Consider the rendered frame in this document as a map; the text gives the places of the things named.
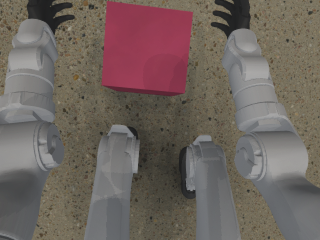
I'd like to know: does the left robot hand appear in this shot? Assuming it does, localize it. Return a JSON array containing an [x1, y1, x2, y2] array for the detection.
[[26, 0, 75, 35]]

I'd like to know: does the right robot forearm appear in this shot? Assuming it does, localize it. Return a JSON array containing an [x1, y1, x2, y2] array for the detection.
[[221, 28, 309, 168]]

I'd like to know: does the carton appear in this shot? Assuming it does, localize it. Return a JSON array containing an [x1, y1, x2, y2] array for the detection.
[[101, 1, 193, 97]]

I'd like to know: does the left robot upper arm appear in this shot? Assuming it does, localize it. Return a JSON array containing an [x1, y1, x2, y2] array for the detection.
[[0, 120, 65, 240]]

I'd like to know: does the right robot hand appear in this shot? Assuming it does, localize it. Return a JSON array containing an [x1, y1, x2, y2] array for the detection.
[[210, 0, 251, 39]]

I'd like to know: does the left robot forearm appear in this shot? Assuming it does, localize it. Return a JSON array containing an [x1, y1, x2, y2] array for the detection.
[[0, 18, 59, 125]]

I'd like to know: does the left robot shin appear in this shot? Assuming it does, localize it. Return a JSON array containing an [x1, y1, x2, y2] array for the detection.
[[97, 124, 134, 161]]

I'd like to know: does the right robot foot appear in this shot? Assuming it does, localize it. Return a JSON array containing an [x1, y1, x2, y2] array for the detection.
[[179, 146, 196, 199]]

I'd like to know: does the right robot upper arm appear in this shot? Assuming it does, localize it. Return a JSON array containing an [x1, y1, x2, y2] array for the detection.
[[234, 131, 320, 240]]

